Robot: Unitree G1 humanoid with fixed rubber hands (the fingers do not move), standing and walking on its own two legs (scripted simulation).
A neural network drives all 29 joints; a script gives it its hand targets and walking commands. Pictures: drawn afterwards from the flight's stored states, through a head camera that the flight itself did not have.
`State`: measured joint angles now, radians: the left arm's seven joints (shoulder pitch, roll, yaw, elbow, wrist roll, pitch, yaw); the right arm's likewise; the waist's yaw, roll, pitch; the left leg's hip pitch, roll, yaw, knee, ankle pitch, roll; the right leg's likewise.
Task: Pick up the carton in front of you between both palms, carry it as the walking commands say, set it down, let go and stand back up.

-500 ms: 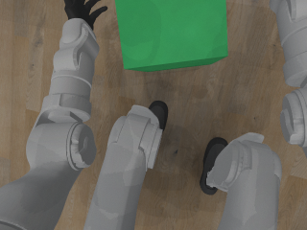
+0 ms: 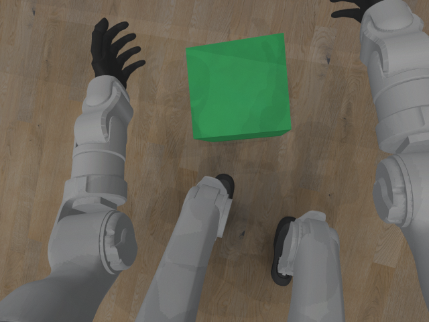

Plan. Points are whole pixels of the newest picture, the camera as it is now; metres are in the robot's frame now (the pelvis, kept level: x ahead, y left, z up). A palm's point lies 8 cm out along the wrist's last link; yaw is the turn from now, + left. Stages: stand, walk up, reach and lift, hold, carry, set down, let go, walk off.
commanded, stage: set down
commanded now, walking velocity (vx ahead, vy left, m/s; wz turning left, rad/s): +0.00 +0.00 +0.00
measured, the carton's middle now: (240, 98) +0.49 +0.12 -0.40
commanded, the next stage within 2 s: let go in 0.28 s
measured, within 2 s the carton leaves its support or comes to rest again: neither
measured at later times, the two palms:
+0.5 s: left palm (51, 64) +0.41 +0.28 +0.04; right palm out of the picture +0.56 -0.08 +0.03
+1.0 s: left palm out of the picture +0.29 +0.27 +0.16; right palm out of the picture +0.39 -0.15 +0.13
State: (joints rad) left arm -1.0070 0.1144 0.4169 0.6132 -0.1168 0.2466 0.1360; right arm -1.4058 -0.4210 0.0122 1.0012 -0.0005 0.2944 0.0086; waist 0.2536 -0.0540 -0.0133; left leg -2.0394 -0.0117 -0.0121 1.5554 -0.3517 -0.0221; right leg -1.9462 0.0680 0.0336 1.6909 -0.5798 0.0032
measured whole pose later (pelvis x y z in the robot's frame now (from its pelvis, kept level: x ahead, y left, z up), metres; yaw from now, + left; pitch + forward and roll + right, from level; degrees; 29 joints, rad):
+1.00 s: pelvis +0.10 +0.03 +0.23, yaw +0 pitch +16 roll +0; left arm 0.09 0.20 0.00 0.38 -0.04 0.04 -0.08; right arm -0.16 -0.14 -0.14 0.61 -0.08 0.03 -0.09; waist 0.14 0.03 -0.01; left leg -0.69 -0.05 0.00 0.63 -0.23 0.03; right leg -0.57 0.01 0.09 0.66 -0.38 0.03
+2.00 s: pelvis +0.13 +0.02 +0.24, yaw +4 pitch +3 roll +1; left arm 0.33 0.30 0.03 0.59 0.05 -0.03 0.03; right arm 0.35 -0.24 -0.04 0.68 -0.04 -0.04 0.01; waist 0.01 -0.08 -0.05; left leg -0.34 -0.08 -0.05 0.56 -0.27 0.02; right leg -0.19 -0.04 0.00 0.55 -0.42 0.02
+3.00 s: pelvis +0.15 +0.02 +0.24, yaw +10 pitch +1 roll -1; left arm 0.41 0.26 -0.01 0.94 0.02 0.03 0.06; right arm 0.35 -0.20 0.00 0.89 -0.01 0.01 -0.04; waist 0.02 -0.03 -0.02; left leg -0.34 -0.10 -0.15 0.66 -0.33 0.03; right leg -0.09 -0.04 -0.12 0.53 -0.46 0.02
